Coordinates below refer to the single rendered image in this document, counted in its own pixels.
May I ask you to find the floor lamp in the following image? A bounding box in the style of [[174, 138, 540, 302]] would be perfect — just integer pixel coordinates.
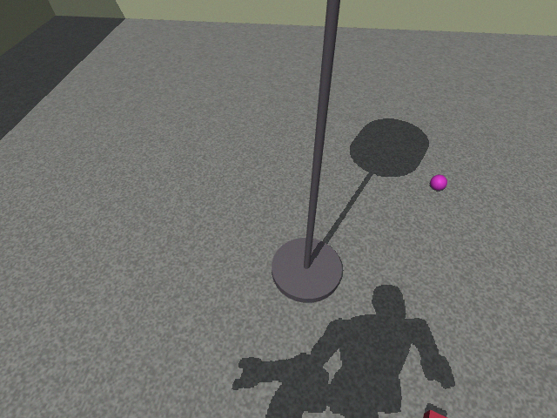
[[272, 0, 342, 303]]

